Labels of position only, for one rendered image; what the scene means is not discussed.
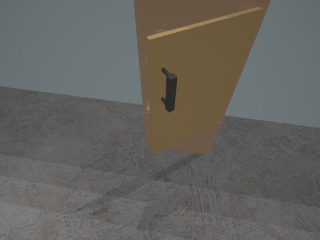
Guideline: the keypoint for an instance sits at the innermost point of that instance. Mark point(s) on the handle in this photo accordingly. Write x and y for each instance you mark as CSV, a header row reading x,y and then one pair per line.
x,y
171,86

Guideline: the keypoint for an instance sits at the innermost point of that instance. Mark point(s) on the cupboard door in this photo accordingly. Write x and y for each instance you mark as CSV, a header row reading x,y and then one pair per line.
x,y
206,58

